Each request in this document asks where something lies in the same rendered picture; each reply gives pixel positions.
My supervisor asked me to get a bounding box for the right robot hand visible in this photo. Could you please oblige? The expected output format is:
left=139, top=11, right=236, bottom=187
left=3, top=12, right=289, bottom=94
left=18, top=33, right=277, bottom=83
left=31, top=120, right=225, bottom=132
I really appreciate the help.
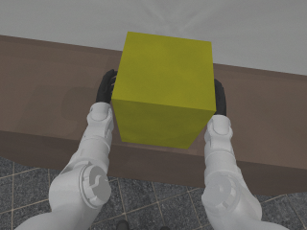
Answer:
left=214, top=79, right=226, bottom=117

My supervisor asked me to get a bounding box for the left robot hand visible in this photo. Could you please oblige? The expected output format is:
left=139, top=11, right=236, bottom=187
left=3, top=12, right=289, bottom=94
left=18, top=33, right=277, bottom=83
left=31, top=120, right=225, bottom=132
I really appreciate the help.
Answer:
left=95, top=69, right=118, bottom=104

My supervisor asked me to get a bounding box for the right robot forearm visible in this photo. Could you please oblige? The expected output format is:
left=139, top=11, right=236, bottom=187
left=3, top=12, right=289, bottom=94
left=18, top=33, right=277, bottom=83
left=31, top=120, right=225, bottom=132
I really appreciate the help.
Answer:
left=204, top=114, right=250, bottom=192

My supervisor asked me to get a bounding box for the pedestal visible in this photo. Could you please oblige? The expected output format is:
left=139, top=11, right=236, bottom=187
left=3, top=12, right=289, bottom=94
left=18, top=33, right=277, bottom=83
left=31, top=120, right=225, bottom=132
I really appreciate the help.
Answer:
left=0, top=34, right=307, bottom=196

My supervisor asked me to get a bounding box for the left robot foot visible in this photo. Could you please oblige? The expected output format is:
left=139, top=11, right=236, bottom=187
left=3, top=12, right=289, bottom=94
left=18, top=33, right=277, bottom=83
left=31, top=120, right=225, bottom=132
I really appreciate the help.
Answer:
left=116, top=219, right=130, bottom=230

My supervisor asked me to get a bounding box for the carton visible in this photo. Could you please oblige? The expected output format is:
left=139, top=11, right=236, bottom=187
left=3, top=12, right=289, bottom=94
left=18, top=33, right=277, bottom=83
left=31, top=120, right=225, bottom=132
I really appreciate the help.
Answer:
left=111, top=32, right=217, bottom=150

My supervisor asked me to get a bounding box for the robot left upper arm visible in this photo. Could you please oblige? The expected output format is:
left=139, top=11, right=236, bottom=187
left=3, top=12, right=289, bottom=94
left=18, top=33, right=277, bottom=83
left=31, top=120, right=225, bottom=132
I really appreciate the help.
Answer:
left=14, top=164, right=111, bottom=230

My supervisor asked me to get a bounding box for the left robot forearm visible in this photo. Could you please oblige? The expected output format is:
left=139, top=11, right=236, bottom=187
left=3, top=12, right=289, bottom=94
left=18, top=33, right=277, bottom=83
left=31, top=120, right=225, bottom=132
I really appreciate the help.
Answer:
left=48, top=102, right=114, bottom=204

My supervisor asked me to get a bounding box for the robot right upper arm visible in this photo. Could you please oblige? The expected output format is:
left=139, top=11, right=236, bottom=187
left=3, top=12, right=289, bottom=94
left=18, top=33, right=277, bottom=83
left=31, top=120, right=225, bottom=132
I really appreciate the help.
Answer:
left=201, top=175, right=290, bottom=230

